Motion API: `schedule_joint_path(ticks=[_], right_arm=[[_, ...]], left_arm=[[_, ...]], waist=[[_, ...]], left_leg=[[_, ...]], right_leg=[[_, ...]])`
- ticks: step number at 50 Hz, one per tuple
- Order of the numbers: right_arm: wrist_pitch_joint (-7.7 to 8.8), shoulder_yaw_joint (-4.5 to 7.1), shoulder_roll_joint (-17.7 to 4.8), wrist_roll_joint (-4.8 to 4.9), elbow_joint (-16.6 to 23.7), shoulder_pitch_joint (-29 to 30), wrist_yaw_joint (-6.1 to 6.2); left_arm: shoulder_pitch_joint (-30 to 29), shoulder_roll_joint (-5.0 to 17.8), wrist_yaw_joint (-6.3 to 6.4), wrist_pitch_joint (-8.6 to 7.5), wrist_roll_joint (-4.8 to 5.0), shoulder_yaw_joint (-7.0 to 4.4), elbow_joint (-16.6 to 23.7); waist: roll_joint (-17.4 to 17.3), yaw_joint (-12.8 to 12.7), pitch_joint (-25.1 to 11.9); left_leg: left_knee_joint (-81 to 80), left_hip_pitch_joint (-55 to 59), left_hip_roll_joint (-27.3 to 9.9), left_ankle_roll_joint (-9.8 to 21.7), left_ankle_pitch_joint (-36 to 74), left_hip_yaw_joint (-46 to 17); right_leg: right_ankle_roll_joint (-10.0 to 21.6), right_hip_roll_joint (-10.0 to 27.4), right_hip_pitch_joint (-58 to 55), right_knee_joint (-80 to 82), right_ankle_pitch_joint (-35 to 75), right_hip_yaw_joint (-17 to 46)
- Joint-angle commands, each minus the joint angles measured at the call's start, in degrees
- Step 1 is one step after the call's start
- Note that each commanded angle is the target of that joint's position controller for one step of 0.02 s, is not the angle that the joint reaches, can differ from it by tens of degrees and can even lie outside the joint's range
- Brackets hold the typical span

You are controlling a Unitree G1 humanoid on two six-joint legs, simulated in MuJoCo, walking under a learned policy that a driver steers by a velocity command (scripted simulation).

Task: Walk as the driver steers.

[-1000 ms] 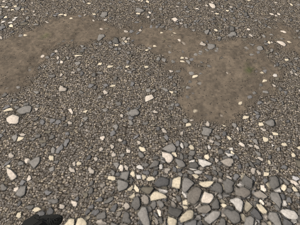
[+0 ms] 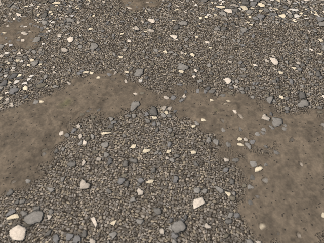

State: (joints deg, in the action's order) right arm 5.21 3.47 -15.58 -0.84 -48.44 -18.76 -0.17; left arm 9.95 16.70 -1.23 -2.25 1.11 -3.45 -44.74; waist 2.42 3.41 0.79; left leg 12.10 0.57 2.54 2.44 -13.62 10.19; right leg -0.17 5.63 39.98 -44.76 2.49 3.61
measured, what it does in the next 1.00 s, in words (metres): walks ahead: right foot, then left foot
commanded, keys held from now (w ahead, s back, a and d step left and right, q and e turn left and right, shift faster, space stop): w+e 0.34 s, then w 0.40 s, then w+q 0.26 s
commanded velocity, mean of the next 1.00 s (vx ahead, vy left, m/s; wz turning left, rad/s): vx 0.50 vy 0.00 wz -0.24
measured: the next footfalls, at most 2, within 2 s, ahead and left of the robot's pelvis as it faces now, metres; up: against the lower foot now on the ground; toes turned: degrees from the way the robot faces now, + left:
right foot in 0.18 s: +0.27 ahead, -0.14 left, +0.00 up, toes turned -8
left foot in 0.66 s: +0.59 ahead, +0.01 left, +0.00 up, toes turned -17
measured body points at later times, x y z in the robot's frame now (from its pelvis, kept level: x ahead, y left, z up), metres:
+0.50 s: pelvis +0.28 -0.06 +0.00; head +0.31 -0.08 +0.45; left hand +0.42 +0.20 -0.10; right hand +0.40 -0.36 -0.09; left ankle +0.49 +0.08 -0.68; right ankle +0.23 -0.13 -0.74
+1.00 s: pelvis +0.57 -0.07 +0.00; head +0.60 -0.07 +0.45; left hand +0.82 +0.12 -0.09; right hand +0.51 -0.35 -0.12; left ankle +0.56 +0.02 -0.74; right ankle +0.67 -0.29 -0.69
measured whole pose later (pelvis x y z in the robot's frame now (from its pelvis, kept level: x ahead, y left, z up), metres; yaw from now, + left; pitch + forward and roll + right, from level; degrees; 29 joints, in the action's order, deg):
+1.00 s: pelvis +0.57 -0.07 +0.00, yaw -13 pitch +2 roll +0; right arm 3.9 2.7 -14.9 0.9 -47.7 -21.9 -0.4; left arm 6.2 16.1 -0.1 -4.5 -0.2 -2.9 -39.3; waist 2.0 4.6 1.3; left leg 16.5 -7.0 4.2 3.6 -11.2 -3.1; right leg -2.3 4.4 35.5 -39.4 -3.4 4.9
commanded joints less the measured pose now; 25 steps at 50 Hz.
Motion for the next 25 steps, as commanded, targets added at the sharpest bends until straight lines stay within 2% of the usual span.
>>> schedule_joint_path(ticks=[1,4,6,7,8,9,10,11,12,13,14,15,16,19,23,25], right_arm=[[0.26,2.22,-9.36,0.65,2.65,1.43,0.66],[-1.29,2.70,-10.42,1.45,1.39,-0.26,0.86],[-2.23,3.11,-11.92,1.70,1.63,0.66,1.35],[-2.74,3.33,-12.67,1.76,1.87,1.09,1.70],[-3.22,3.34,-13.00,1.81,2.13,1.85,2.00],[-3.09,2.92,-12.36,1.67,2.75,2.17,2.31],[-1.82,0.71,-5.30,-0.39,5.55,-2.13,1.61],[0.72,-0.19,-4.92,0.35,6.57,-0.87,0.65],[2.23,0.98,-8.95,2.75,8.25,5.94,-0.20],[3.07,0.71,-8.61,3.11,9.12,8.10,-0.34],[3.25,0.85,-8.23,1.81,8.49,8.20,0.09],[2.72,1.38,-8.95,0.82,8.04,7.53,0.36],[1.94,1.56,-8.87,0.51,8.02,6.52,0.26],[0.31,1.05,-6.47,0.03,8.03,6.08,0.31],[0.47,-0.25,-3.88,0.26,9.72,14.37,-0.18],[0.84,-0.41,-4.02,0.94,10.49,17.90,-0.73]], left_arm=[[-6.73,1.21,-1.15,-0.69,-0.05,0.35,5.93],[-9.80,1.75,-2.24,-0.62,0.03,0.25,8.67],[-8.15,3.25,-2.70,-0.42,0.03,-0.53,9.55],[-4.73,4.62,-2.69,-0.21,0.04,-1.32,9.20],[2.32,6.92,-2.39,-0.10,0.19,-2.69,7.72],[11.92,10.66,-1.43,0.23,0.25,-4.70,5.40],[15.08,17.30,-0.24,0.57,0.52,-6.19,4.78],[15.05,16.24,-0.45,-0.23,0.28,-5.32,6.63],[14.04,12.09,-0.63,-0.82,-0.20,-4.07,6.30],[11.27,10.31,-0.57,-1.22,-0.07,-3.57,6.34],[7.24,8.72,-0.48,-1.27,0.02,-3.08,6.95],[4.32,6.79,-0.27,-1.26,-0.41,-2.40,7.99],[3.00,6.48,-0.07,-1.24,-0.91,-2.23,8.83],[3.32,7.58,0.79,-1.65,-0.76,-2.48,8.48],[6.61,7.86,1.67,-1.49,-0.49,-2.34,6.40],[8.89,8.49,1.63,-1.49,-0.39,-2.38,5.24]], waist=[[-3.88,0.73,4.57],[-4.35,0.98,4.95],[-6.42,-1.13,2.20],[-7.68,-3.35,-0.46],[-7.55,-7.48,-4.36],[-5.07,-12.37,-9.30],[8.75,-8.90,-14.39],[7.93,-8.79,-23.08],[3.21,-11.01,-17.39],[0.99,-9.22,-10.61],[-2.39,-6.45,-6.44],[-1.70,-4.36,-4.31],[-0.28,-2.89,-3.82],[-0.01,-2.03,-2.95],[1.67,-5.73,-1.05],[2.18,-7.65,-0.34]], left_leg=[[-5.23,-1.71,-17.22,6.86,19.56,-2.90],[-1.13,5.19,-19.05,5.90,27.08,-1.27],[5.56,7.27,-19.10,4.58,45.43,0.48],[11.59,7.47,-18.80,3.89,54.78,1.18],[21.50,4.97,-17.50,2.68,58.13,2.26],[35.74,-4.86,-15.18,0.43,49.39,2.82],[57.21,-30.17,-6.72,-3.34,5.31,1.91],[67.89,-41.39,0.84,-3.89,-21.25,-11.86],[68.52,-47.15,-2.93,-2.63,-17.03,-16.20],[63.97,-47.22,-5.40,-1.59,-11.89,-15.43],[58.54,-44.23,-7.54,-1.79,-8.52,-14.99],[54.86,-40.12,-8.91,-2.30,-6.21,-14.93],[53.28,-36.94,-9.26,-2.98,-4.81,-15.01],[46.18,-34.88,-9.05,-5.73,-0.18,-12.97],[28.27,-31.65,-7.24,-6.49,16.29,-11.65],[23.17,-29.79,-5.99,-6.11,21.32,-11.43]], right_leg=[[1.15,0.16,-0.19,5.88,2.64,-2.28],[3.05,-1.00,1.30,8.90,-3.68,-4.78],[5.10,-4.21,-4.23,9.16,-9.64,-8.26],[6.35,-6.46,-9.40,8.74,-12.66,-9.92],[8.07,-8.79,-19.13,10.69,-12.33,-10.60],[10.64,-8.44,-35.63,14.10,-9.42,-6.48],[19.25,6.30,-57.10,15.17,-12.49,20.31],[26.20,14.23,-64.92,24.86,-18.04,45.22],[22.40,12.38,-61.80,27.04,-17.00,37.57],[19.99,9.84,-53.50,27.20,-13.51,29.17],[17.99,7.27,-44.94,27.71,-8.55,23.30],[17.12,5.32,-38.53,28.99,-3.43,19.26],[17.19,4.36,-34.33,30.34,-0.97,18.10],[17.40,2.80,-28.06,32.27,5.43,12.46],[13.56,-0.64,-25.57,32.46,1.28,6.38],[13.00,0.52,-26.27,32.71,-4.00,7.46]])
